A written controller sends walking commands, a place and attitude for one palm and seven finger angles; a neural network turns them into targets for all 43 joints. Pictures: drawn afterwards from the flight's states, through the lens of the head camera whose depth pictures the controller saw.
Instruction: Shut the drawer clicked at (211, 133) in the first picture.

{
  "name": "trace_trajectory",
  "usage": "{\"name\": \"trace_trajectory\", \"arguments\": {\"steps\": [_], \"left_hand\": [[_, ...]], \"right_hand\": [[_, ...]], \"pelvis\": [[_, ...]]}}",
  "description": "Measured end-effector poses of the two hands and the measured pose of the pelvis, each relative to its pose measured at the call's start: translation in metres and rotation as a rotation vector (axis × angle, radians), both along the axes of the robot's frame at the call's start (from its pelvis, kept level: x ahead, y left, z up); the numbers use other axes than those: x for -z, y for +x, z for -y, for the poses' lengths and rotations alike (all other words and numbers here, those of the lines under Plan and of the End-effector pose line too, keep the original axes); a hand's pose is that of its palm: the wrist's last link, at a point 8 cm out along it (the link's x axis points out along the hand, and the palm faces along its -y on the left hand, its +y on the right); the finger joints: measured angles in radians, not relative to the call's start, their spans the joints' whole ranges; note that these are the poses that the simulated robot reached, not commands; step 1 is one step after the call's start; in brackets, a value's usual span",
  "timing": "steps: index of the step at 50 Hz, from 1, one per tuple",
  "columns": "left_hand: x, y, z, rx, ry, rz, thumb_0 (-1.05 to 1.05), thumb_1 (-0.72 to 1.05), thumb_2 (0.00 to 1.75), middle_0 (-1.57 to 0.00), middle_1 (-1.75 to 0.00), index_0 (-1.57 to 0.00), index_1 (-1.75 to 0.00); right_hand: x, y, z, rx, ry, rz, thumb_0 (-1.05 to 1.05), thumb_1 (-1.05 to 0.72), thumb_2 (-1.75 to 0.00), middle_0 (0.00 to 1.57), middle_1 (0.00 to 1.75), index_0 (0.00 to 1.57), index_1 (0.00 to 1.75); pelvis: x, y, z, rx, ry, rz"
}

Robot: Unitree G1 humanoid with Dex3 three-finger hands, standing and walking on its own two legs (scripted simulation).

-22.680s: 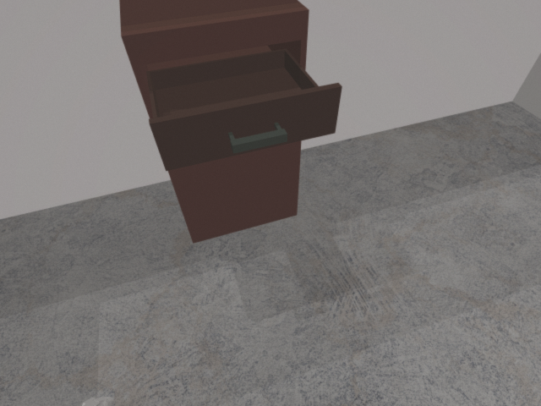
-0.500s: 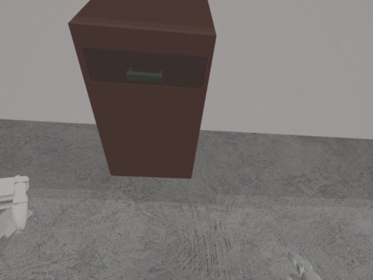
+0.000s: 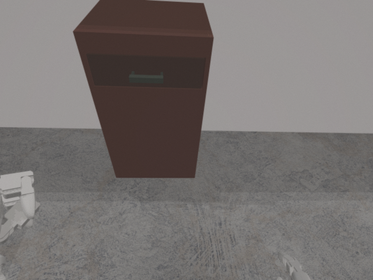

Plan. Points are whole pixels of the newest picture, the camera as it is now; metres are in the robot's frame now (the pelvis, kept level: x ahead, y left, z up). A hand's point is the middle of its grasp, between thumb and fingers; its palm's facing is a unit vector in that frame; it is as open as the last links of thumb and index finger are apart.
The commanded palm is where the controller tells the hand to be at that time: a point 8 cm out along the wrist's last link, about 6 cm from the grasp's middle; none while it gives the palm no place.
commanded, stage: stop stepping back and stand still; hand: left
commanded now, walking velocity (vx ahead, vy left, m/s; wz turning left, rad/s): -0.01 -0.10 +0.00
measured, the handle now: (146, 76) +0.86 +0.21 -0.01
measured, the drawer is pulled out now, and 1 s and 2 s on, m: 0.00 0.00 0.00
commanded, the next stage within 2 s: let the arm hang, fingers relaxed in 0.04 s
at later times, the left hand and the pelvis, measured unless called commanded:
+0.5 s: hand out of the picture +0.03 +0.16 -0.17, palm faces +0.04 -0.97 -0.22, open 3.4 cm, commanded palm none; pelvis +0.00 -0.03 +0.00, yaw +2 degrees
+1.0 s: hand out of the picture +0.00 +0.13 -0.17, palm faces +0.05 -0.98 -0.17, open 7.2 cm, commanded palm none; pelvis +0.00 -0.03 +0.00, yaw +1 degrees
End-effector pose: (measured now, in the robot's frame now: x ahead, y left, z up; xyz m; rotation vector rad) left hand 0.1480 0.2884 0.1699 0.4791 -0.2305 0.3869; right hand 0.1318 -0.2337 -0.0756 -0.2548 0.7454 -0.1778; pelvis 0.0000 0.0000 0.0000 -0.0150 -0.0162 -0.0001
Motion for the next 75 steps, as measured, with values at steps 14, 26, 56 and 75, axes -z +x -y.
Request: {"name": "trace_trajectory", "arguments": {"steps": [14, 26, 56, 75], "left_hand": [[0.171, 0.026, 0.025, -0.004, -0.209, -0.706, 0.0, 0.9, 0.9, -1.34, -1.54, -1.34, -1.55], [0.312, -0.141, 0.075, -0.195, -0.537, -1.491, 0.01, 0.91, 0.9, -0.95, -1.2, -0.95, -1.14], [0.311, -0.147, 0.106, -0.191, -0.584, -1.527, 0.01, 0.93, 0.9, -0.21, -0.31, -0.21, -0.31], [0.306, -0.148, 0.092, -0.226, -0.562, -1.562, 0.0, 0.91, 0.9, -0.2, -0.3, -0.2, -0.3]], "right_hand": [[0.045, 0.0, 0.021, -0.033, 0.101, -0.154, 0.01, -0.9, -0.89, 0.2, 0.3, 0.2, 0.3], [0.057, -0.112, 0.036, 0.058, 0.058, -0.595, 0.01, -0.9, -0.89, 0.2, 0.3, 0.2, 0.3], [0.072, -0.15, -0.002, 0.111, 0.186, -0.672, 0.0, -0.91, -0.89, 0.2, 0.3, 0.2, 0.3], [0.068, -0.138, 0.021, 0.114, 0.131, -0.682, 0.0, -0.9, -0.89, 0.2, 0.3, 0.2, 0.3]], "pelvis": [[0.012, 0.002, 0.014, -0.027, 0.002, -0.017], [0.0, 0.003, 0.032, -0.034, 0.0, -0.004], [-0.004, 0.005, 0.033, -0.019, 0.011, 0.015], [-0.006, 0.011, 0.033, -0.018, 0.013, 0.01]]}}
